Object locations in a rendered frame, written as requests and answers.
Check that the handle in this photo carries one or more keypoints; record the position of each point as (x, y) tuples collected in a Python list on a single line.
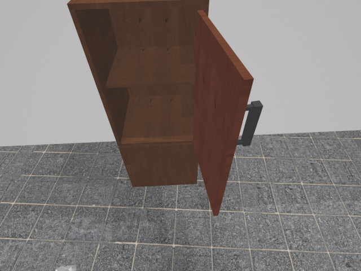
[(254, 109)]

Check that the cupboard door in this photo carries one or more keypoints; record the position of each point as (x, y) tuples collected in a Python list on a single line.
[(222, 90)]

